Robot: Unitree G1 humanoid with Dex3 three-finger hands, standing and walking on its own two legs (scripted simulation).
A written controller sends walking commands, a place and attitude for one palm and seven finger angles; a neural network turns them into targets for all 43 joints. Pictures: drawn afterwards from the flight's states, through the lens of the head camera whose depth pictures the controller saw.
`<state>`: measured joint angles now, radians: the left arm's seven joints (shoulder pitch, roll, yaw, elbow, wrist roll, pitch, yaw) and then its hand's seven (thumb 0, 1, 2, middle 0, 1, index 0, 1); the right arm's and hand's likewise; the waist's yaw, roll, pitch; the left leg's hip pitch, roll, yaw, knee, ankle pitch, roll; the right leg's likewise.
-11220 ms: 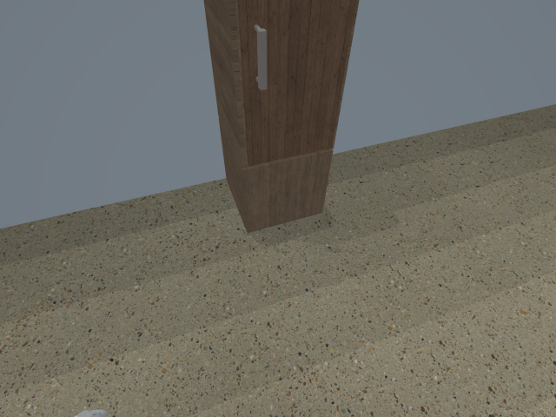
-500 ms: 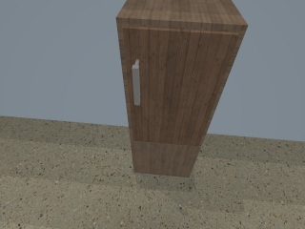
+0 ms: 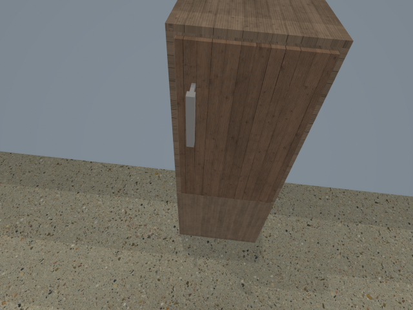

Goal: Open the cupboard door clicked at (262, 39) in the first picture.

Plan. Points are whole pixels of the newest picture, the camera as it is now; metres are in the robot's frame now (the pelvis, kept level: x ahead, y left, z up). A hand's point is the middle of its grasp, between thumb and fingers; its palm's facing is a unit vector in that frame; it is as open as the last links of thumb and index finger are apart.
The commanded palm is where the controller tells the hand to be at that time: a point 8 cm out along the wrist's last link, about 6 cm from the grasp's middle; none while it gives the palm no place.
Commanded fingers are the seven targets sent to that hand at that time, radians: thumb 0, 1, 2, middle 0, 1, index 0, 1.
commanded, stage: come to a stop and stand still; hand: left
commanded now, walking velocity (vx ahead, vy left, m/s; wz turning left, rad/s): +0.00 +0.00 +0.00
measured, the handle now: (191, 116) +0.55 +0.08 +0.06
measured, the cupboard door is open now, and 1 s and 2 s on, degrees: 0 0 0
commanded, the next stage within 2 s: look again from close up in 0.10 s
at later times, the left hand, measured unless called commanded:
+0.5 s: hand out of the picture +0.01 +0.16 -0.18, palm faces +0.01 -0.99 -0.17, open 7.3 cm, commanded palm none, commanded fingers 0.00 0.90 0.90 -0.20 -0.30 -0.20 -0.30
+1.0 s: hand out of the picture -0.01 +0.12 -0.18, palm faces +0.02 -0.99 -0.12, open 7.4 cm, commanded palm none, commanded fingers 0.00 0.90 0.90 -0.20 -0.30 -0.20 -0.30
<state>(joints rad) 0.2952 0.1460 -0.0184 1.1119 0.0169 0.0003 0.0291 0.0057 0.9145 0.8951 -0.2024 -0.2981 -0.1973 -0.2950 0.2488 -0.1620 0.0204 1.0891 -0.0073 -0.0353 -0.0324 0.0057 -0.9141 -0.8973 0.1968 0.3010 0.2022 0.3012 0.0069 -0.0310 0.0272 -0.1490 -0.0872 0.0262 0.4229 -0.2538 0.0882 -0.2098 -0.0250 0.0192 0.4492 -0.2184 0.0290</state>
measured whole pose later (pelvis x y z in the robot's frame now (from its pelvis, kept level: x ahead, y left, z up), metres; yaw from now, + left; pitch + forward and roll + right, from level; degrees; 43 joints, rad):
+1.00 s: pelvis +0.01 -0.02 +0.00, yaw +0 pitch -1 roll +0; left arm 0.33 0.12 0.00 1.11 0.02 0.01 0.03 0.00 0.91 0.90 -0.20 -0.30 -0.20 -0.29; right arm 0.30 -0.11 0.01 1.14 -0.01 -0.03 -0.05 0.01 -0.91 -0.90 0.20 0.30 0.20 0.30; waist 0.00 -0.05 0.02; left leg -0.14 -0.06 0.02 0.41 -0.26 0.06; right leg -0.21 0.00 0.01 0.45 -0.23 0.00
